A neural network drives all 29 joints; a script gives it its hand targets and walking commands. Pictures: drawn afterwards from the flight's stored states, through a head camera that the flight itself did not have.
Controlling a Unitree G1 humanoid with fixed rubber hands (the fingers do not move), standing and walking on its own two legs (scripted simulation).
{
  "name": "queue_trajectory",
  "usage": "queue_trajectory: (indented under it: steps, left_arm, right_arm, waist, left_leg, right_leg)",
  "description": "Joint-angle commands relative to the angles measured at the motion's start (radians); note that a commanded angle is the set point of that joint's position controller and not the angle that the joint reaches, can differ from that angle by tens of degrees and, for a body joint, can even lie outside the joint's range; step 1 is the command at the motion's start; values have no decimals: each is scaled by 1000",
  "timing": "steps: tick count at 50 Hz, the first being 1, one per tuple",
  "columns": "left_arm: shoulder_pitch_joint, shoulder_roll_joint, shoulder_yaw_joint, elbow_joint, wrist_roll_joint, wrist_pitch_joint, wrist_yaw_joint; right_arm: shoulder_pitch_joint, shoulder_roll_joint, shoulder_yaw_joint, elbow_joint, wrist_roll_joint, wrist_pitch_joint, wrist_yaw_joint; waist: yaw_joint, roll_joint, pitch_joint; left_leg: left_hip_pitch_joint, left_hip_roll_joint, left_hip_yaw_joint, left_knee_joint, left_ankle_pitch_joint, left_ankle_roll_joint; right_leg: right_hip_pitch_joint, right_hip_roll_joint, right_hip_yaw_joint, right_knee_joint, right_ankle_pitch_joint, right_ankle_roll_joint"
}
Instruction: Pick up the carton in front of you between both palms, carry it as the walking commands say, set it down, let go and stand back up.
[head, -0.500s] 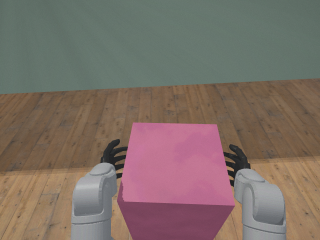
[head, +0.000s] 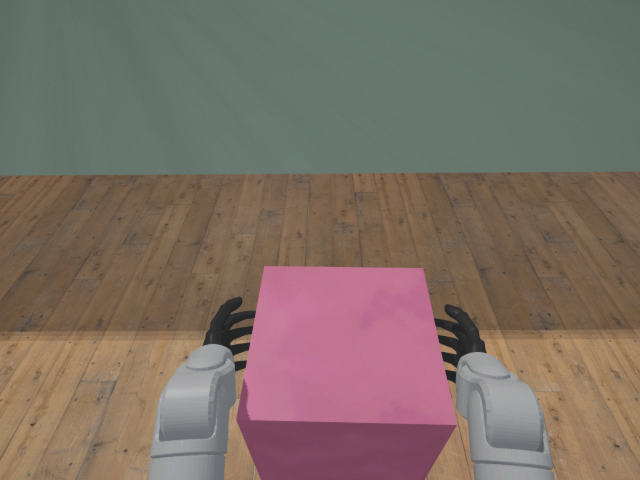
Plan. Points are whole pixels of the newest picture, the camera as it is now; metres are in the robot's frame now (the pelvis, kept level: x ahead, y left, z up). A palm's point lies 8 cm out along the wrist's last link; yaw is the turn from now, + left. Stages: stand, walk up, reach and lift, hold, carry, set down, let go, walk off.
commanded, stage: carry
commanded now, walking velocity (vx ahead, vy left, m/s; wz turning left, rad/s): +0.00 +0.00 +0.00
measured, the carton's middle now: (341, 383) +0.28 +0.00 -0.02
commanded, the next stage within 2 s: hold in 1.22 s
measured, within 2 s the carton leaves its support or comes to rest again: neither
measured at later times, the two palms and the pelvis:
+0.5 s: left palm (211, 375) +0.25 +0.16 +0.05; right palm (466, 385) +0.25 -0.14 +0.05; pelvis -0.05 +0.01 +0.00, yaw +0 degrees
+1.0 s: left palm (199, 387) +0.24 +0.17 +0.05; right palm (458, 398) +0.23 -0.13 +0.05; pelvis -0.06 +0.02 +0.00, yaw +0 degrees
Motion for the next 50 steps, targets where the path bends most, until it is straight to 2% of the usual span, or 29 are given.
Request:
queue_trajectory:
  steps: [1,10,15,19,23,32,50]
  left_arm:
    - [-409,-844,-602,9,-278,-65,-225]
    - [-490,-837,-401,270,-133,-257,-232]
    - [-556,-901,-365,365,-106,-341,-250]
    - [-554,-934,-397,353,-119,-344,-256]
    - [-516,-932,-445,298,-150,-299,-252]
    - [-523,-919,-449,269,-159,-281,-252]
    - [-517,-917,-445,278,-157,-277,-252]
  right_arm:
    - [-457,821,601,-31,290,-88,229]
    - [-551,818,415,224,157,-280,240]
    - [-616,883,377,317,126,-364,258]
    - [-613,916,408,307,141,-366,264]
    - [-575,912,456,250,174,-321,261]
    - [-580,902,462,220,181,-303,259]
    - [-573,898,454,231,179,-299,260]
  waist:
    - [-7,-9,-206]
    - [-3,-10,-163]
    - [-3,-14,-176]
    - [-4,-17,-197]
    - [-4,-16,-208]
    - [-4,-14,-189]
    - [-4,-11,-195]
  left_leg:
    - [-13,97,-57,-53,491,12]
    - [-70,91,-75,-114,279,27]
    - [-77,88,-82,-124,232,35]
    - [-72,87,-83,-116,244,38]
    - [-71,89,-82,-106,266,38]
    - [-97,91,-87,-113,242,43]
    - [-97,91,-86,-101,285,48]
  right_leg:
    - [181,-106,102,-33,489,-16]
    - [162,-107,117,-96,310,-8]
    - [166,-105,120,-110,273,-7]
    - [170,-106,117,-110,282,-5]
    - [168,-109,115,-106,300,-2]
    - [155,-108,115,-110,271,3]
    - [149,-107,106,-100,286,9]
